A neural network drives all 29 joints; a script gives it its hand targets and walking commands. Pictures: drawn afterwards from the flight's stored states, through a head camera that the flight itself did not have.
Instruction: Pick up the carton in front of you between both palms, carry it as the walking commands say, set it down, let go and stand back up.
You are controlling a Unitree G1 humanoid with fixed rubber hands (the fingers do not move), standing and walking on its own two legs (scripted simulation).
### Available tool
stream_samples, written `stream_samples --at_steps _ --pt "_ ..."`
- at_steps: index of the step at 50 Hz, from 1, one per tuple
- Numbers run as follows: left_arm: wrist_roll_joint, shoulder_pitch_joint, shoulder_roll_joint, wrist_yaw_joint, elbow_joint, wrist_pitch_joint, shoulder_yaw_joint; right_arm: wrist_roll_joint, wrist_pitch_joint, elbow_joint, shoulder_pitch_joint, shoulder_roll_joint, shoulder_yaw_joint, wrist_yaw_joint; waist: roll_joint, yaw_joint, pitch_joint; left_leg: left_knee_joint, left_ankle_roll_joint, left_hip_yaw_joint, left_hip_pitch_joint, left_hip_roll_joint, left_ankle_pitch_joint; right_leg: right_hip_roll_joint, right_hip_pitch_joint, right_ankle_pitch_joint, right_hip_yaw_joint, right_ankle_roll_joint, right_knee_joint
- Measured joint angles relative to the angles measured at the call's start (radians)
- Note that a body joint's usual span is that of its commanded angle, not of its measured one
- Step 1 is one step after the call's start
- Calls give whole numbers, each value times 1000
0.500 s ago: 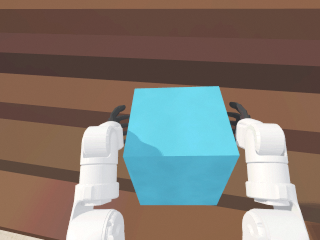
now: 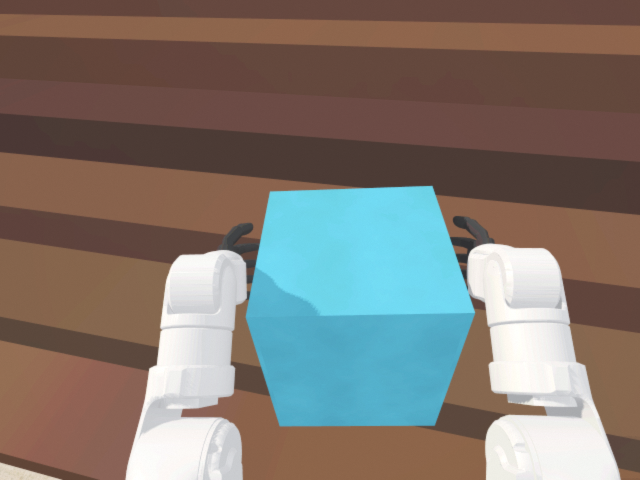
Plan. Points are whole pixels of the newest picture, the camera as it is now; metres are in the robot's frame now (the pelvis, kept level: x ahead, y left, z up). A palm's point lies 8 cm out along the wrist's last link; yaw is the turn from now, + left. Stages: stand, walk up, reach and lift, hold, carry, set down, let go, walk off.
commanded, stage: carry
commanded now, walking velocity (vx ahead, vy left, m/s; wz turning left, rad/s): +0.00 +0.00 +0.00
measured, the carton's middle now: (353, 310) +0.35 +0.00 +0.06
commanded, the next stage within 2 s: none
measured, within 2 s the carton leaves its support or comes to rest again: neither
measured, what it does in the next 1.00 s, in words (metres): stands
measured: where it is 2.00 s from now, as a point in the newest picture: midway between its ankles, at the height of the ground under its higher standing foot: outside the picture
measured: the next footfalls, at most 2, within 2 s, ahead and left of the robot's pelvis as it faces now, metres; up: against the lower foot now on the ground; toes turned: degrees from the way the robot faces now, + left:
none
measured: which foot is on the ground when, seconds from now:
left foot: down 0.00-1.00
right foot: down 0.00-1.00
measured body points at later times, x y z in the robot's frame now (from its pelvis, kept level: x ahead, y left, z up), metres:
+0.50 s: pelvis -0.03 +0.02 +0.00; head -0.03 +0.02 +0.45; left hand +0.34 +0.17 +0.12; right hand +0.34 -0.14 +0.12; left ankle -0.02 +0.11 -0.73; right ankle +0.01 -0.09 -0.73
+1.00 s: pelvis -0.04 +0.03 +0.00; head -0.04 +0.03 +0.45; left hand +0.33 +0.18 +0.12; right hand +0.33 -0.13 +0.12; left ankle -0.02 +0.11 -0.74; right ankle +0.01 -0.09 -0.73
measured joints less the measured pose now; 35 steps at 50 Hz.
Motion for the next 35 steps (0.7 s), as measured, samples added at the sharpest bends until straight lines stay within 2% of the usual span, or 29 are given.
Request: stream_samples --at_steps 35 --pt "1 -10 -1 0 10 0 -5 -2 4 -13 10 0 -8 3 -4 -7 -3 11 39 21 -59 -28 40 -35 -59 51 13 31 7"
